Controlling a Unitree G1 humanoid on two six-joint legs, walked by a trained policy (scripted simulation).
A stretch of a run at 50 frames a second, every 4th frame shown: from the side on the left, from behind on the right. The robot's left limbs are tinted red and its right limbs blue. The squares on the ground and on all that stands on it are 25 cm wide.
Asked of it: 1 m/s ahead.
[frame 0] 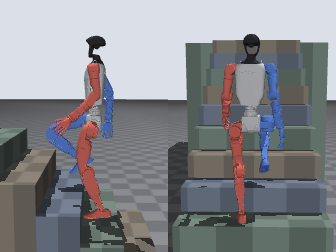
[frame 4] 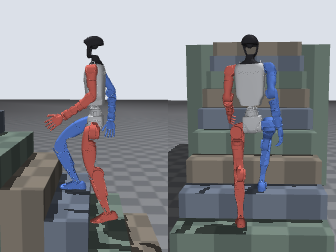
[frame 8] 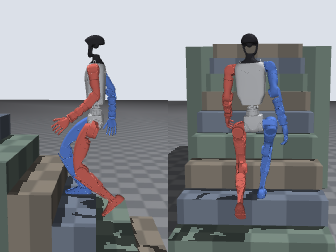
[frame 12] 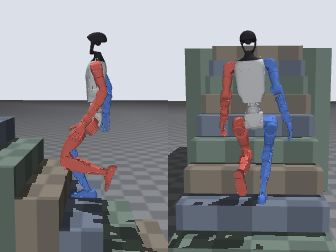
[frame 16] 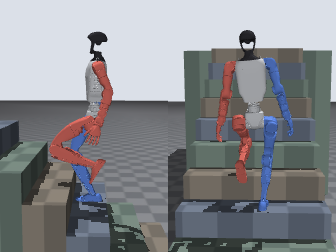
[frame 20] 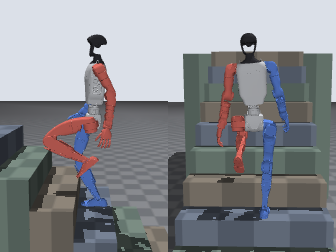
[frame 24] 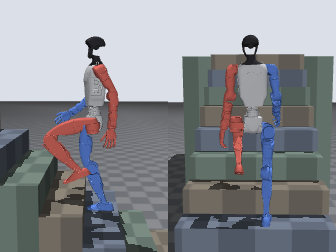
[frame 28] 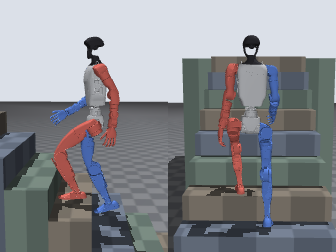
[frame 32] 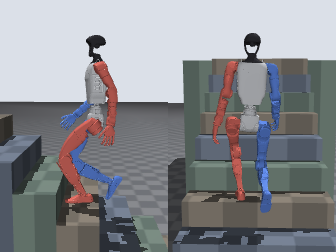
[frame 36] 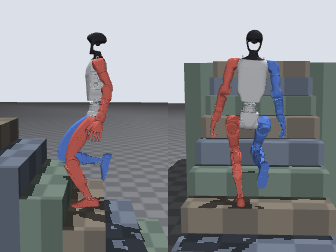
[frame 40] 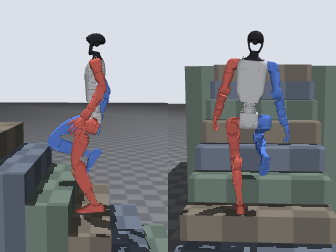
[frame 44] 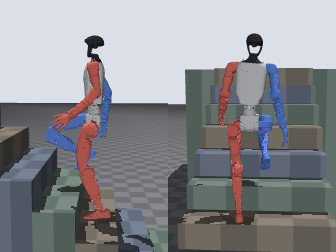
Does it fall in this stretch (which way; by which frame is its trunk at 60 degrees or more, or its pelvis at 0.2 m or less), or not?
no
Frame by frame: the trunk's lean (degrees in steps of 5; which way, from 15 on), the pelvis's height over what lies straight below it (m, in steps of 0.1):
0: 0, 0.8
4: 0, 0.8
8: 5, 0.6
12: 5, 0.7
16: 5, 0.7
20: 5, 0.8
24: 5, 0.8
28: 0, 0.8
32: 0, 0.7
36: 5, 0.7
40: 5, 0.7
44: 5, 0.8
